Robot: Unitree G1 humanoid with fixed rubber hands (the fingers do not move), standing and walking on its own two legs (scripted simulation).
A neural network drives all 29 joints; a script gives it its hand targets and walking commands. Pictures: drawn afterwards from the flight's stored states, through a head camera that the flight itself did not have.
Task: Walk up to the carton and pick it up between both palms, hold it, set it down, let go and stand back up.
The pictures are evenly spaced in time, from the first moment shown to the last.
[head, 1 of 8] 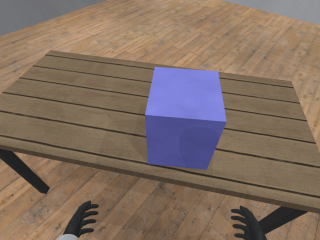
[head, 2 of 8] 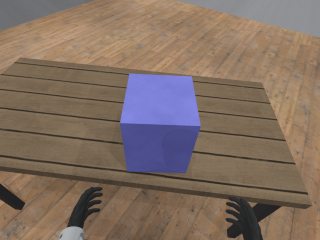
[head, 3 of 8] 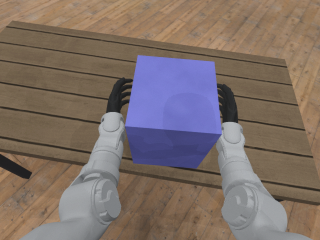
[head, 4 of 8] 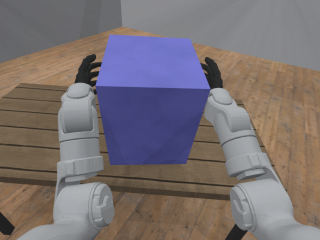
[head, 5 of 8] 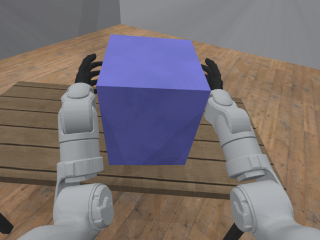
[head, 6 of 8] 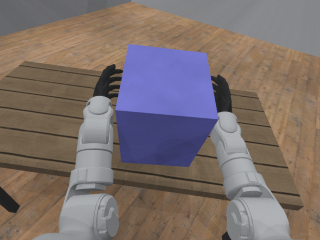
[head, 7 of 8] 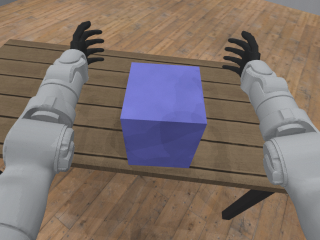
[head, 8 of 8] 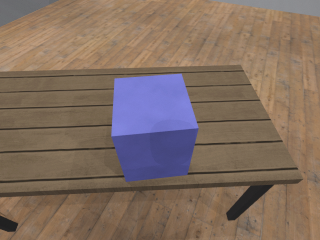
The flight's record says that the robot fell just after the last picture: no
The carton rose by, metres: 0.22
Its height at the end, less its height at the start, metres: +0.00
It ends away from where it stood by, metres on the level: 0.04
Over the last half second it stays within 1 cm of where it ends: yes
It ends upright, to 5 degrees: yes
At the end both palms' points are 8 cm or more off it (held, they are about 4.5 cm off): yes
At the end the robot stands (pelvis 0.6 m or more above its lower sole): yes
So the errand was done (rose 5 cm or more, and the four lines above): yes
